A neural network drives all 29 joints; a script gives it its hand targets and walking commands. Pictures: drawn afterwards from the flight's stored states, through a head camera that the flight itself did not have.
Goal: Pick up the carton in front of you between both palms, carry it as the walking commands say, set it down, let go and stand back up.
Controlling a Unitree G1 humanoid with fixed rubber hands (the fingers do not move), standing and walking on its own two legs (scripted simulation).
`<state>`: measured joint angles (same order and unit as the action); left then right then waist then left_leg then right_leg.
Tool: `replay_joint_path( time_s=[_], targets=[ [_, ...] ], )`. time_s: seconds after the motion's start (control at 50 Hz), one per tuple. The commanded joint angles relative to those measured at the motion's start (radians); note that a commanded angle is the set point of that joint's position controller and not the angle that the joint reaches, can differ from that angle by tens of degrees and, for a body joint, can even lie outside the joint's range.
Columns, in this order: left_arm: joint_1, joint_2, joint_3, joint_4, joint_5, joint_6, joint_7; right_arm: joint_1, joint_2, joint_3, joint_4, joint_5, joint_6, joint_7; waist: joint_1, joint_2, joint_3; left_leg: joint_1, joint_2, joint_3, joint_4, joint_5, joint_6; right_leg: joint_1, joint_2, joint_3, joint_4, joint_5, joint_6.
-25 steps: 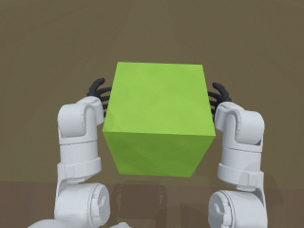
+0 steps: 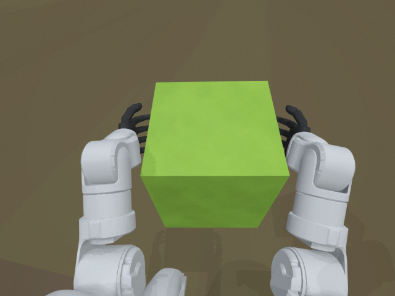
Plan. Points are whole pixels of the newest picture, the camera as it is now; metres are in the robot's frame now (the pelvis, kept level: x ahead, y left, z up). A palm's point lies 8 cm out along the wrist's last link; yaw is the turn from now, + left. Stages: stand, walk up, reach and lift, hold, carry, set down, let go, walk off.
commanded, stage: carry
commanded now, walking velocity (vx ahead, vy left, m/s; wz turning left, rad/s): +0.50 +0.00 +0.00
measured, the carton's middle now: (211, 161) +0.36 +0.03 +0.06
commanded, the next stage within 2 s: none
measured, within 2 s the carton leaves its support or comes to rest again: neither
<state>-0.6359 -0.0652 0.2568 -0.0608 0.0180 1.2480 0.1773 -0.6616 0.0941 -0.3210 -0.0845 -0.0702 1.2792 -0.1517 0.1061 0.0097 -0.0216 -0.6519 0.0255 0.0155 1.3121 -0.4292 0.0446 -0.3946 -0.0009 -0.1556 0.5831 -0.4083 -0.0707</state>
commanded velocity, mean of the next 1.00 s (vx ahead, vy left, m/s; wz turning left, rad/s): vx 0.50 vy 0.00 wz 0.00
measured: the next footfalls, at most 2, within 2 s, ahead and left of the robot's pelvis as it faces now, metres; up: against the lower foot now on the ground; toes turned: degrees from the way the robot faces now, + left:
left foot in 0.20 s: +0.33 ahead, +0.12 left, +0.01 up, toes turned +7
right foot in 0.66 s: +0.61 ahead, -0.08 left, +0.01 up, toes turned -8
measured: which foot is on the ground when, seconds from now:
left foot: up 0.00-0.18, down 0.20-0.68, up 0.70-1.00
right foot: down 0.00-0.24, up 0.26-0.64, down 0.66-1.00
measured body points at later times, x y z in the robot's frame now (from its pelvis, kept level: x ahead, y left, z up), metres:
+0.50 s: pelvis +0.32 +0.04 +0.03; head +0.35 +0.05 +0.48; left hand +0.70 +0.16 +0.17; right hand +0.67 -0.14 +0.18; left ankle +0.29 +0.11 -0.71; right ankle +0.40 -0.10 -0.65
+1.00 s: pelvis +0.66 -0.01 +0.04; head +0.68 -0.03 +0.49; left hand +0.94 +0.15 +0.11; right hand +0.95 -0.15 +0.10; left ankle +0.78 +0.14 -0.66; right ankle +0.57 -0.08 -0.71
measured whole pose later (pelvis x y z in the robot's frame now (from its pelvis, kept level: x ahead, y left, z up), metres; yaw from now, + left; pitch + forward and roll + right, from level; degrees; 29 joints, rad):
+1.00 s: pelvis +0.66 -0.01 +0.04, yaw +2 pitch +5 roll +2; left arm -0.16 -0.13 0.14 -0.32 0.05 1.11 0.12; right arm -0.15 0.13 -0.09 -0.34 -0.08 1.11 -0.12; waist 0.02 0.01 -0.05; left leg -0.63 0.08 0.10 0.68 -0.13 -0.02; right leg -0.08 -0.01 -0.17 0.25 -0.26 -0.06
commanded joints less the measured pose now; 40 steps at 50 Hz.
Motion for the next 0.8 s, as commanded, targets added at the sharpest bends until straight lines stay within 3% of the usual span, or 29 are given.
replay_joint_path(
  time_s=[0.0,0.04,0.12,0.14,0.18,0.2,0.22,0.24,0.26,0.28,0.3,0.34,0.38,0.42,0.52,0.56,0.58,0.62,0.64,0.66,0.68,0.7,0.74,0.76,0.78],
  targets=[
    [-0.85,-0.964,-0.725,-0.185,-0.435,-0.03,-0.161,-0.629,0.803,0.622,-0.054,0.211,-0.046,0.066,-0.048,-0.098,-0.431,-0.182,0.046,-0.002,-0.126,0.038,-0.003,0.466,-0.272,0.385,-0.232,0.198,-0.166],
    [-0.81,-0.921,-0.71,-0.179,-0.423,-0.025,-0.154,-0.621,0.77,0.633,-0.08,0.214,-0.046,0.056,-0.045,-0.101,-0.415,-0.111,0.053,0.017,-0.331,0.082,-0.01,0.427,-0.249,0.297,-0.248,0.226,-0.157],
    [-0.697,-0.839,-0.662,-0.107,-0.359,0.004,-0.139,-0.591,0.722,0.651,-0.075,0.228,-0.019,0.06,-0.059,-0.149,-0.373,0.119,-0.016,0.149,-0.631,0.217,-0.004,0.373,-0.207,0.155,-0.25,0.348,-0.097],
    [-0.676,-0.825,-0.65,-0.088,-0.338,0.01,-0.135,-0.597,0.721,0.655,-0.068,0.239,-0.011,0.065,-0.075,-0.157,-0.377,0.184,-0.034,0.171,-0.675,0.236,0.003,0.374,-0.205,0.13,-0.21,0.431,-0.078],
    [-0.642,-0.797,-0.621,-0.049,-0.296,0.024,-0.124,-0.589,0.721,0.652,-0.03,0.264,0.0,0.076,-0.149,-0.124,-0.433,0.443,-0.1,0.262,-0.804,0.247,0.015,0.34,-0.165,0.018,0.032,0.684,-0.023],
    [-0.639,-0.78,-0.603,-0.034,-0.272,0.032,-0.118,-0.573,0.724,0.646,-0.001,0.277,0.002,0.08,-0.19,-0.05,-0.517,0.69,-0.051,0.17,-0.782,0.182,0.024,0.215,-0.138,0.005,0.235,0.586,0.014],
    [-0.628,-0.781,-0.58,-0.028,-0.253,0.038,-0.115,-0.589,0.72,0.643,-0.001,0.289,-0.002,0.082,-0.188,0.184,-0.563,0.855,0.221,-0.357,-0.885,-0.031,0.133,-0.081,-0.041,0.008,0.502,0.307,0.065],
    [-0.648,-0.767,-0.564,-0.021,-0.237,0.042,-0.11,-0.614,0.746,0.651,0.003,0.302,-0.002,0.086,-0.199,0.295,-0.507,0.938,0.327,-0.67,-0.992,0.178,0.221,-0.348,0.092,0.096,0.705,-0.089,0.067],
    [-0.668,-0.785,-0.557,-0.021,-0.226,0.04,-0.104,-0.667,0.78,0.67,-0.029,0.334,-0.002,0.094,-0.188,0.195,-0.494,0.932,0.345,-0.604,-0.934,0.31,0.246,-0.416,0.03,0.17,0.828,-0.09,0.033],
    [-0.668,-0.804,-0.544,-0.02,-0.22,0.037,-0.103,-0.712,0.829,0.7,-0.048,0.369,-0.007,0.105,-0.188,0.087,-0.475,0.868,0.319,-0.5,-0.894,0.447,0.233,-0.428,-0.004,0.17,0.844,-0.063,0.024],
    [-0.667,-0.83,-0.54,-0.021,-0.209,0.03,-0.102,-0.759,0.871,0.722,-0.076,0.399,-0.017,0.114,-0.179,0.017,-0.453,0.803,0.301,-0.412,-0.897,0.463,0.198,-0.42,-0.039,0.186,0.779,-0.02,0.023],
    [-0.68,-0.857,-0.553,-0.037,-0.193,0.014,-0.102,-0.832,0.929,0.753,-0.121,0.448,-0.039,0.126,-0.148,0.058,-0.445,0.72,0.27,-0.3,-0.955,0.393,0.151,-0.352,-0.068,0.176,0.638,0.028,0.032],
    [-0.684,-0.86,-0.575,-0.062,-0.194,-0.001,-0.097,-0.825,0.929,0.757,-0.139,0.459,-0.051,0.127,-0.153,0.098,-0.444,0.716,0.257,-0.232,-0.983,0.411,0.162,-0.339,-0.065,0.146,0.535,0.053,0.042],
    [-0.658,-0.845,-0.588,-0.074,-0.193,-0.007,-0.09,-0.769,0.899,0.746,-0.132,0.446,-0.053,0.121,-0.167,0.097,-0.438,0.743,0.245,-0.163,-1.001,0.45,0.172,-0.351,-0.073,0.126,0.393,0.096,0.057],
    [-0.564,-0.828,-0.598,-0.012,-0.184,0.001,-0.101,-0.61,0.848,0.705,-0.023,0.364,-0.047,0.117,-0.184,0.117,-0.381,0.773,0.18,-0.007,-0.979,0.645,0.113,-0.252,-0.03,0.035,0.049,0.306,0.059],
    [-0.557,-0.842,-0.6,0.012,-0.19,-0.002,-0.116,-0.579,0.849,0.694,0.016,0.339,-0.053,0.121,-0.175,0.137,-0.345,0.769,0.175,0.025,-0.966,0.682,0.08,-0.189,-0.019,0.011,-0.051,0.362,0.041],
    [-0.555,-0.849,-0.599,0.023,-0.19,-0.006,-0.123,-0.567,0.851,0.689,0.03,0.328,-0.057,0.123,-0.165,0.146,-0.337,0.768,0.178,0.039,-0.936,0.761,0.063,-0.136,-0.007,-0.001,-0.091,0.377,0.029],
    [-0.535,-0.868,-0.599,0.052,-0.196,-0.017,-0.135,-0.535,0.859,0.686,0.053,0.31,-0.066,0.125,-0.118,0.119,-0.391,0.692,0.144,0.123,-0.741,0.866,0.007,0.143,0.039,-0.067,-0.174,0.372,0.015],
    [-0.494,-0.876,-0.596,0.072,-0.198,-0.024,-0.141,-0.528,0.861,0.688,0.054,0.304,-0.069,0.126,-0.084,0.062,-0.458,0.55,0.118,0.145,-0.572,0.715,-0.024,0.372,-0.012,-0.01,-0.15,0.312,0.009],
    [-0.48,-0.868,-0.594,0.074,-0.194,-0.032,-0.141,-0.524,0.884,0.698,0.045,0.303,-0.07,0.128,-0.08,-0.151,-0.556,0.257,0.045,0.118,-0.303,0.398,-0.065,0.63,-0.279,0.415,-0.154,0.241,-0.085],
    [-0.464,-0.896,-0.602,0.085,-0.195,-0.041,-0.142,-0.515,0.901,0.705,0.028,0.301,-0.07,0.131,-0.065,-0.327,-0.545,-0.003,-0.074,0.07,-0.112,-0.045,-0.079,0.752,-0.401,0.711,-0.26,0.285,-0.184],
    [-0.44,-0.935,-0.61,0.048,-0.209,-0.049,-0.151,-0.511,0.939,0.724,0.018,0.306,-0.077,0.133,-0.074,-0.259,-0.507,-0.1,-0.023,-0.018,-0.015,-0.056,-0.052,0.732,-0.397,0.661,-0.248,0.352,-0.185],
    [-0.449,-1.036,-0.669,-0.044,-0.238,-0.077,-0.173,-0.458,1.02,0.752,-0.012,0.308,-0.102,0.144,-0.079,-0.072,-0.455,-0.094,0.052,-0.032,-0.097,0.047,-0.041,0.623,-0.357,0.483,-0.258,0.502,-0.129],
    [-0.449,-1.075,-0.708,-0.092,-0.254,-0.093,-0.183,-0.423,1.049,0.776,-0.032,0.306,-0.119,0.149,-0.085,-0.055,-0.441,-0.062,0.073,-0.035,-0.177,0.083,-0.045,0.575,-0.337,0.416,-0.285,0.503,-0.1],
    [-0.435,-1.1,-0.739,-0.138,-0.266,-0.108,-0.192,-0.382,1.073,0.804,-0.058,0.301,-0.136,0.153,-0.087,-0.077,-0.447,-0.022,0.075,-0.022,-0.237,0.106,-0.053,0.55,-0.32,0.364,-0.305,0.501,-0.083]
  ],
)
